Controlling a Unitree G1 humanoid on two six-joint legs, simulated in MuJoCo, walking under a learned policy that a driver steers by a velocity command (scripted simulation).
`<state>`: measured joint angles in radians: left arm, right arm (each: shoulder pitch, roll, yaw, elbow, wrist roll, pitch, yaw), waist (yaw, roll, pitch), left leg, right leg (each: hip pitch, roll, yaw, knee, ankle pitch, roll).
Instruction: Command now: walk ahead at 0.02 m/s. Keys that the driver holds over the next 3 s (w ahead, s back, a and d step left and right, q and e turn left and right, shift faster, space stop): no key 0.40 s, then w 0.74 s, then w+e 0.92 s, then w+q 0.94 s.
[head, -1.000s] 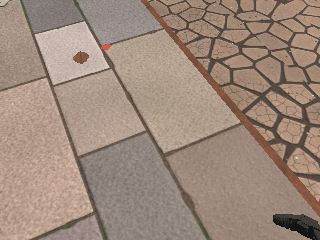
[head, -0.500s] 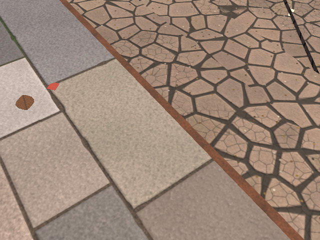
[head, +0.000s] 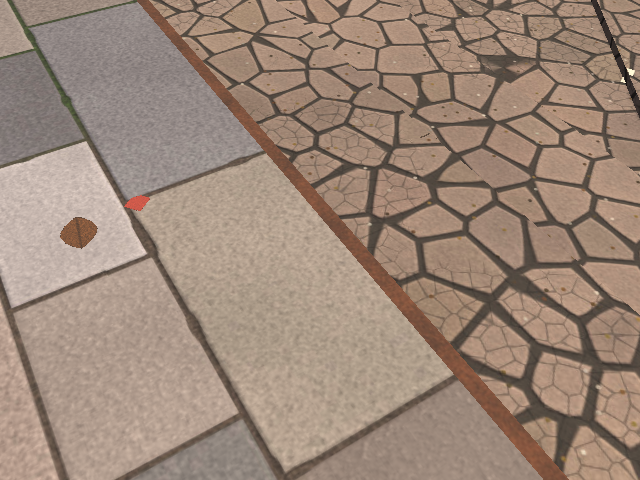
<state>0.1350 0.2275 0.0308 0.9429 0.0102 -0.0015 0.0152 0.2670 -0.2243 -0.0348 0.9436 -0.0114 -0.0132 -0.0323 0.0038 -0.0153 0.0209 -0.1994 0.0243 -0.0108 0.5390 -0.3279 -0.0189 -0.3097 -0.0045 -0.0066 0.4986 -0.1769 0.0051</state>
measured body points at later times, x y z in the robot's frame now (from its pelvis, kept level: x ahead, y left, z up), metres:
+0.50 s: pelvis +0.03 +0.01 +0.00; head +0.03 +0.02 +0.45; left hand +0.10 +0.27 -0.15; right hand +0.05 -0.24 -0.15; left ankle -0.02 +0.13 -0.73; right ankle +0.05 -0.12 -0.73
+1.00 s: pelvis +0.20 -0.03 +0.01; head +0.22 -0.03 +0.46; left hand +0.12 +0.21 -0.14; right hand +0.39 -0.27 -0.10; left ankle +0.38 +0.13 -0.68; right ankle +0.08 -0.11 -0.73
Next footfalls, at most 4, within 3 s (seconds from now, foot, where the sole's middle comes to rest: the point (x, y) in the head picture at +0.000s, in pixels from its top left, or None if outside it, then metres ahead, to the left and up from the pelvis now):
1.16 left None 0.49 0.11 -0.77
1.72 right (396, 370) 0.77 -0.16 -0.77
2.20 left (360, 258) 1.11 -0.09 -0.77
2.72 right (460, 233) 1.25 -0.39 -0.81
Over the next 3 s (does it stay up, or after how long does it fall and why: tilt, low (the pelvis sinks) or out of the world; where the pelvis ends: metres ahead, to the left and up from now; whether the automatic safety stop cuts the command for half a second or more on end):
stays up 1.29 -0.30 -0.03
